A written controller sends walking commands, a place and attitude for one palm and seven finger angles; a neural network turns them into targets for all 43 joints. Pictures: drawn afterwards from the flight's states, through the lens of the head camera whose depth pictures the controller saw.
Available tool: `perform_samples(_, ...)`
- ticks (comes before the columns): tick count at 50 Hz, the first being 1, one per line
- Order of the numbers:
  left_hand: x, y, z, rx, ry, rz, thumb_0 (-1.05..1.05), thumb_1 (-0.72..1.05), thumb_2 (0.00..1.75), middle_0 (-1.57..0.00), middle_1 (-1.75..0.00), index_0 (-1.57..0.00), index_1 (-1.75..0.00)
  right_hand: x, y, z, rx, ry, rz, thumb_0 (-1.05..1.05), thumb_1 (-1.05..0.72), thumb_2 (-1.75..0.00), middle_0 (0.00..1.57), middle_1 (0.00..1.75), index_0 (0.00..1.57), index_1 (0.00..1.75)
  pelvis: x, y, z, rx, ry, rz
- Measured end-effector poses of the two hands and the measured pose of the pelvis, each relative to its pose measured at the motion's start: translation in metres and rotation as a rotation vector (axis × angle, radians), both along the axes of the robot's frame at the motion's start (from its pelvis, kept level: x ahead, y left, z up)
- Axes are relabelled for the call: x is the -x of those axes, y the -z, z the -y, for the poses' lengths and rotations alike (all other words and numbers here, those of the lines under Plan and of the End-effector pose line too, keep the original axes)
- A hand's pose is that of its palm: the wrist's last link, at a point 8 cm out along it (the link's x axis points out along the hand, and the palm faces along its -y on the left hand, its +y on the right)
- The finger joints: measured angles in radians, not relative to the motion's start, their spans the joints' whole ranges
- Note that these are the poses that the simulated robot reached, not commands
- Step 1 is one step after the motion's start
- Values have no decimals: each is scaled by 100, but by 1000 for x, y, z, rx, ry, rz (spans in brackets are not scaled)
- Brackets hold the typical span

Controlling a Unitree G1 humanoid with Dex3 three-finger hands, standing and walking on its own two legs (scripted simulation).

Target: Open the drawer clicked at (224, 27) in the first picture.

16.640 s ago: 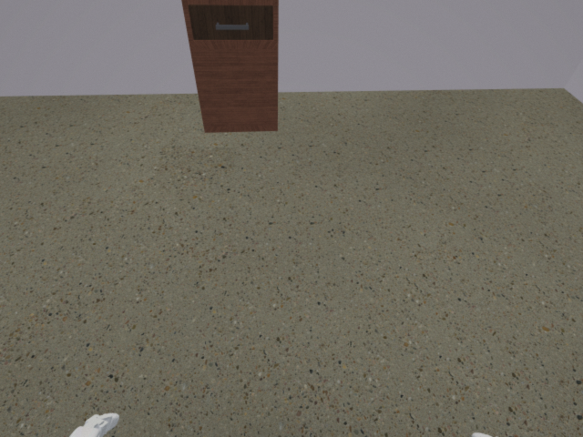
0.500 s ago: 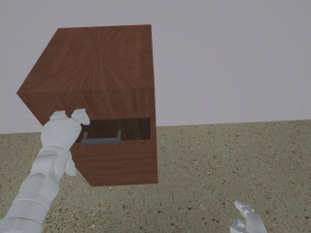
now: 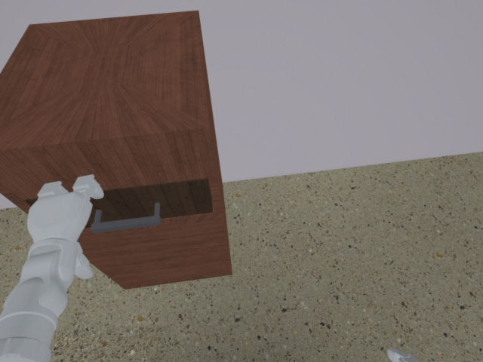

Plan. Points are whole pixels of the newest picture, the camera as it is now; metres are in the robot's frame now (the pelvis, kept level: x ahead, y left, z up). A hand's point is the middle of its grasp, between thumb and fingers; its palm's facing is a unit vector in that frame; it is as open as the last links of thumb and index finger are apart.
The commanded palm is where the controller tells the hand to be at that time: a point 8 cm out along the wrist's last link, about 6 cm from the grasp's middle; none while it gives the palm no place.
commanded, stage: move the hooked fingers above the handle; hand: left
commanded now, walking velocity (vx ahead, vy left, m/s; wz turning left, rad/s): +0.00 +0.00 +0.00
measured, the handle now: (127, 217) +0.43 +0.30 -0.13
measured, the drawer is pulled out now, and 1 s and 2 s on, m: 0.00 0.00 0.00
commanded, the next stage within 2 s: none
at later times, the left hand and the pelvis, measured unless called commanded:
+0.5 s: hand (95, 240) +0.34 +0.31 -0.06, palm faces -0.12 -0.06 -0.99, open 13.8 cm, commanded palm +0.34 +0.29 +0.00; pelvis -0.02 +0.04 -0.02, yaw +0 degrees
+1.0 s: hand (95, 232) +0.36 +0.32 -0.07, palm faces -0.11 -0.02 -0.99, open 13.8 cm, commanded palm +0.36 +0.29 -0.02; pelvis -0.06 +0.02 -0.05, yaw -1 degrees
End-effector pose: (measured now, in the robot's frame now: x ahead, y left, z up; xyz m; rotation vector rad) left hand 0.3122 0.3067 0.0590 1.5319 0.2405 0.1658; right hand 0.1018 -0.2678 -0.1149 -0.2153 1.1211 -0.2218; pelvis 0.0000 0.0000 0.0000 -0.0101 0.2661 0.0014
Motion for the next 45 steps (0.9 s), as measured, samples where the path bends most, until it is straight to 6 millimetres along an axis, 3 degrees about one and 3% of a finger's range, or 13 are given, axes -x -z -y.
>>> perform_samples(6, 0, 30, -2, 43, 19, -92, 0, -49, 30, -32, -120, -32, -120, -3, 2, -13, 21, -23, -18, 0, -91, -90, 20, 30, 20, 30, 1, 4, -9, 11, -18, -15)
perform_samples(11, -17, 31, 16, 56, 160, 16, 0, -49, 30, -33, -120, -32, -120, -3, 7, -24, 42, -36, -16, 0, -90, -90, 20, 30, 20, 30, 5, 13, -19, 25, -21, -44)
perform_samples(15, -28, 31, 13, 30, 140, 98, 0, -49, 30, -32, -120, -32, -120, 2, 16, -34, 19, -31, -19, 0, -90, -90, 20, 30, 20, 30, 10, 21, -26, 30, -7, -69)
perform_samples(23, -15, 57, -7, -7, -17, -41, 0, -49, 30, -32, -120, -31, -120, 33, 23, -52, -34, -9, -79, 0, -90, -90, 20, 30, 20, 30, 19, 21, -35, 38, 0, -68)
perform_samples(27, -14, 71, 7, 46, 68, -83, 0, -49, 30, -32, -120, -32, -120, 51, 22, -51, 2, -8, -115, 0, -90, -90, 21, 30, 20, 30, 25, 23, -35, 42, -14, -67)
perform_samples(32, -34, 75, 29, 42, 211, 28, 0, -49, 30, -33, -120, -32, -120, 72, 32, -39, 52, -7, -148, 0, -90, -90, 21, 30, 20, 30, 37, 38, -33, 52, -21, -108)
perform_samples(38, -44, 80, 30, -11, 147, 147, 0, -49, 30, -38, -127, -32, -120, 96, 55, -30, 36, 10, -192, 0, -90, -90, 20, 30, 20, 30, 51, 56, -32, 51, 5, -155)
perform_samples(45, -29, 88, -3, -41, -69, -33, 1, -49, 30, -36, -124, -32, -120, 113, 56, -33, -7, 43, -205, 0, -91, -90, 20, 30, 20, 30, 57, 50, -24, 32, 19, -136)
